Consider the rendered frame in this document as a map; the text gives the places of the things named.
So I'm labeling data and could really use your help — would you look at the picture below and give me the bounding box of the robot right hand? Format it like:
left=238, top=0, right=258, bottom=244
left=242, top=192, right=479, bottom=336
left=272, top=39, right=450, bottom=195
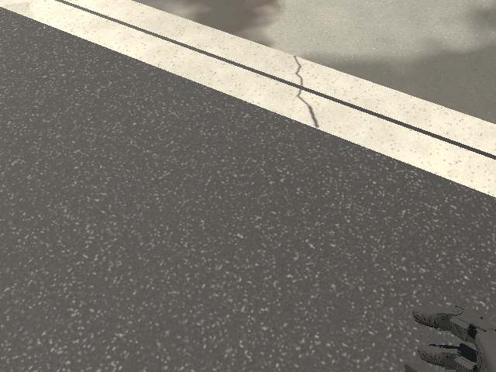
left=405, top=305, right=496, bottom=372

